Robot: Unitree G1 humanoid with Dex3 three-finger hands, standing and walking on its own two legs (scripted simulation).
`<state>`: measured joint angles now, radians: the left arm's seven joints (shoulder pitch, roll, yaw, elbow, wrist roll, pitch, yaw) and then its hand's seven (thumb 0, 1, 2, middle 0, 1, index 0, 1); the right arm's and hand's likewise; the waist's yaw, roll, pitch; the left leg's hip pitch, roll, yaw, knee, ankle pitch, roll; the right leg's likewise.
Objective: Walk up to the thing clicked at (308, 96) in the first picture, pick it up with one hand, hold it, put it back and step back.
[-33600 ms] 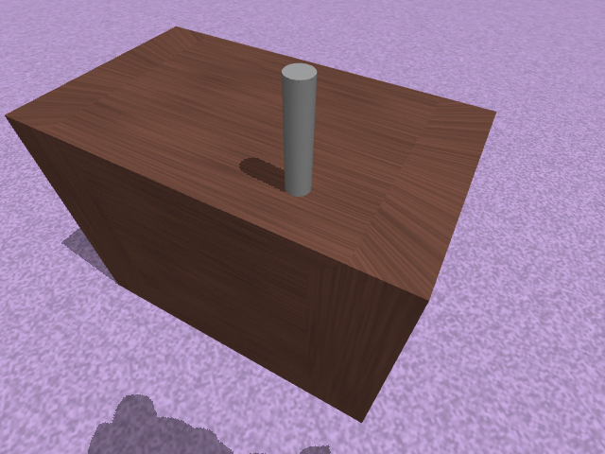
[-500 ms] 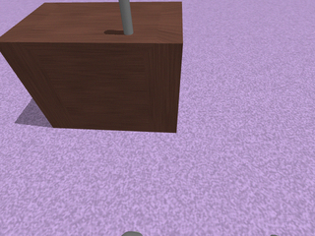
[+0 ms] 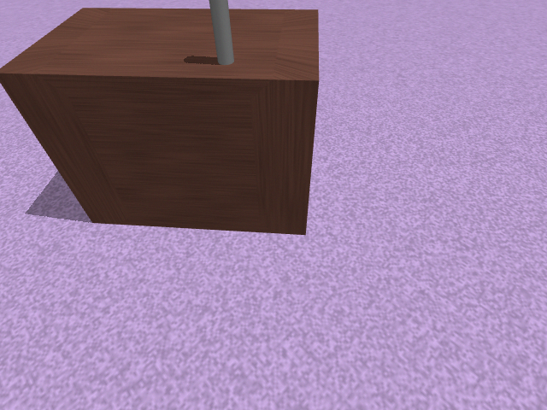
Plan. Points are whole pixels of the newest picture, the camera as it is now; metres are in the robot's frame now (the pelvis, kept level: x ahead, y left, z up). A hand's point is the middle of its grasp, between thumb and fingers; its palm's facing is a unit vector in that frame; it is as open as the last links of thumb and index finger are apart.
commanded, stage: step back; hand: left
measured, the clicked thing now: (221, 22) +1.11 +0.24 +0.11
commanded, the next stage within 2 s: stand in 0.30 s
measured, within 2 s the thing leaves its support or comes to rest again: neither
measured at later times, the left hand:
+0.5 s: hand out of the picture +0.13 +0.28 -0.15, palm faces +0.04 -0.94 -0.34, open 7.4 cm
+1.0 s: hand out of the picture +0.08 +0.28 -0.13, palm faces +0.02 -0.94 -0.35, open 7.4 cm
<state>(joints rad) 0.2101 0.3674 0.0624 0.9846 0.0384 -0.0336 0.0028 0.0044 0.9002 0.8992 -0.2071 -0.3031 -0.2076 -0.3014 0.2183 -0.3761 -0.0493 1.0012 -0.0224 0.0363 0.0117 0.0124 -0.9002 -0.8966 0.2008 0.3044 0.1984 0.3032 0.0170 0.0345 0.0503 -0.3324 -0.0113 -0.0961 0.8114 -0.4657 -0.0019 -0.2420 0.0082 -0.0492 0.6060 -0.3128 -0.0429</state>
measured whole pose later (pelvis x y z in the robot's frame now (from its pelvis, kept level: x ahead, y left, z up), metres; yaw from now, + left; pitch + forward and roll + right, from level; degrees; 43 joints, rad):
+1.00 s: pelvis +0.01 +0.02 +0.02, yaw +2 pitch -4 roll +0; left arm 0.09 0.36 0.01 1.15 0.01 -0.01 -0.01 0.00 0.90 0.90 -0.21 -0.30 -0.21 -0.30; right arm 0.10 -0.35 0.00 1.14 -0.01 -0.01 0.02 0.01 -0.90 -0.90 0.20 0.30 0.20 0.30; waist 0.00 0.01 0.07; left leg -0.13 0.05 -0.02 0.33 -0.13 -0.04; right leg -0.09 -0.01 -0.03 0.34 -0.18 0.01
